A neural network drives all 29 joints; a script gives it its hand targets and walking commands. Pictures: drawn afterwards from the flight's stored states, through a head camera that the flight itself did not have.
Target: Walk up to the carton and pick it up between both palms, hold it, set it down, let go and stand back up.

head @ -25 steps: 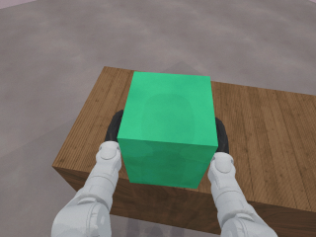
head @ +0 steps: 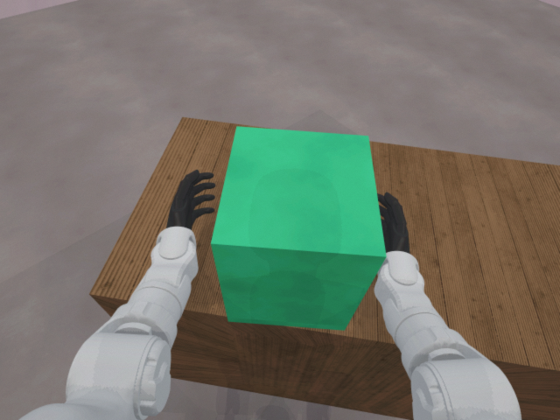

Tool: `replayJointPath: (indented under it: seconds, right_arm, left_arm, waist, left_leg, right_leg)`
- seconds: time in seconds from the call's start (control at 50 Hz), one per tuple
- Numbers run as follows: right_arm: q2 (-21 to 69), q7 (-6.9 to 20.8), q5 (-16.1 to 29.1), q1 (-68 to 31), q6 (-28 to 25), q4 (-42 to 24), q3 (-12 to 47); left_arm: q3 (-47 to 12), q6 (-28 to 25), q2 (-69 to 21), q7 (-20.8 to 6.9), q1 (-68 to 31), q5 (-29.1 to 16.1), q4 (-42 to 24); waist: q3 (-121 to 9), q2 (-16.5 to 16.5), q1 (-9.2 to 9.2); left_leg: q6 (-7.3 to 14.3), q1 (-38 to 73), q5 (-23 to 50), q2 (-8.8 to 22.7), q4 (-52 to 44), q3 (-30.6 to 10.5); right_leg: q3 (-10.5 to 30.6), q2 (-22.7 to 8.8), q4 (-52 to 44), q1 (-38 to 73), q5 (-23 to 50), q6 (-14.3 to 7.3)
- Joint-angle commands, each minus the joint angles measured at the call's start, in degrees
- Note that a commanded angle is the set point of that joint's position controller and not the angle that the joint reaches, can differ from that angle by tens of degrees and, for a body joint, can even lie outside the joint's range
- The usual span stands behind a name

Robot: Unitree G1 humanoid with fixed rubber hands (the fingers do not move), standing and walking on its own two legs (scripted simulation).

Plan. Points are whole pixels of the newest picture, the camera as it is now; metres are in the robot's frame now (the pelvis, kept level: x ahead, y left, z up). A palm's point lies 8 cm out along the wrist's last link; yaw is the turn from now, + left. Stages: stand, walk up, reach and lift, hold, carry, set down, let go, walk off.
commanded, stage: set down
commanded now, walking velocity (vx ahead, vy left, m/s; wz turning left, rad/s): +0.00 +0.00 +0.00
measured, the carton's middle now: (293, 234) +0.40 +0.00 +0.01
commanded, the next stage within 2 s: none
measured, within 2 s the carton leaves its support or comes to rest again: neither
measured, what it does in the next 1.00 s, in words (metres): stands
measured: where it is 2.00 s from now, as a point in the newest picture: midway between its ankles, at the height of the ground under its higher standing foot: outside the picture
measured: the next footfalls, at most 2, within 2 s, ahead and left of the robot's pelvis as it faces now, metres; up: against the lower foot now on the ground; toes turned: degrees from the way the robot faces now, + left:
none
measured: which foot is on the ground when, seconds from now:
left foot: down 0.00-1.00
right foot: down 0.00-1.00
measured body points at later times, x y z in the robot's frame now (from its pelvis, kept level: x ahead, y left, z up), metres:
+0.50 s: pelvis -0.04 -0.01 +0.00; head -0.01 +0.00 +0.44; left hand +0.41 +0.18 +0.11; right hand +0.40 -0.20 +0.10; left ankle -0.03 +0.13 -0.74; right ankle +0.01 -0.14 -0.74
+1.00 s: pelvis -0.02 -0.02 +0.01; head -0.03 +0.00 +0.46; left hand +0.37 +0.21 +0.11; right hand +0.37 -0.19 +0.11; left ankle -0.03 +0.13 -0.74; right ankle +0.01 -0.14 -0.74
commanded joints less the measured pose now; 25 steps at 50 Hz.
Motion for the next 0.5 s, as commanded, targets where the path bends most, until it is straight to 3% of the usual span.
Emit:
replayJointPath:
  seconds: [0.0,0.12,0.28,0.38,0.48]
  right_arm:
    - [-12.0,0.4,6.4,-29.6,-0.4,-9.9,3.6]
    - [-18.8,2.8,10.5,-33.0,2.8,-6.7,5.3]
    - [-20.9,5.6,14.0,-39.4,11.2,-17.4,6.5]
    - [-21.2,4.9,13.7,-41.8,16.5,-21.8,5.3]
    - [-20.6,2.5,12.6,-43.8,22.0,-25.7,4.0]
  left_arm:
    - [-4.8,-0.8,8.3,-1.1,-28.0,-6.4,-5.8]
    - [-8.4,0.4,11.6,-2.1,-32.5,-11.6,-4.1]
    - [-12.6,6.3,15.3,-1.7,-41.0,-17.9,-16.2]
    - [-10.7,12.2,20.0,-2.1,-42.1,-18.4,-17.8]
    - [-8.7,19.0,23.1,-2.3,-42.2,-17.7,-18.6]
  waist:
    - [-36.5,1.4,-0.38]
    - [-33.5,2.5,-0.56]
    - [-38.4,3.4,-0.27]
    - [-38.6,0.1,1.05]
    - [-35.8,-2.5,1.87]
  left_leg:
    - [-4.8,7.9,34.4,-3.8,2.7,4.3]
    - [-5.8,12.0,31.6,-3.1,3.4,3.4]
    - [-4.2,11.6,24.3,-3.4,1.2,2.9]
    - [-1.7,7.7,18.0,-4.2,-1.0,3.6]
    - [-0.1,5.3,14.4,-4.7,-3.5,4.4]
  right_leg:
    - [0.1,3.9,5.1,19.5,29.0,-0.7]
    - [-1.6,4.9,3.3,8.7,17.1,-1.8]
    - [-0.9,4.7,2.7,7.6,12.9,-1.9]
    - [0.6,3.4,2.7,11.9,10.4,-1.2]
    - [1.8,2.6,2.2,17.7,9.1,-0.7]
